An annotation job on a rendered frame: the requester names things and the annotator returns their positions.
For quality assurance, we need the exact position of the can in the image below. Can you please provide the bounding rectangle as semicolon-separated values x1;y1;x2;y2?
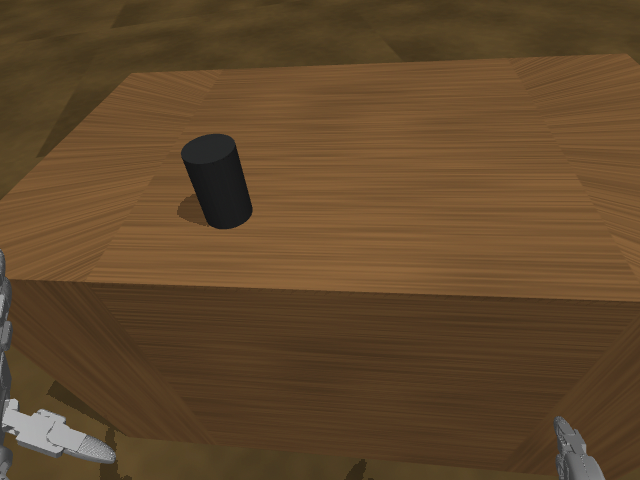
181;134;253;229

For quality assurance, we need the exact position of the left robot hand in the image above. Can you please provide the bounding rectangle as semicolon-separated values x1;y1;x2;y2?
0;249;116;464

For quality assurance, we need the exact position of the right robot hand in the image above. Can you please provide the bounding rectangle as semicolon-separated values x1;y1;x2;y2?
554;416;605;480

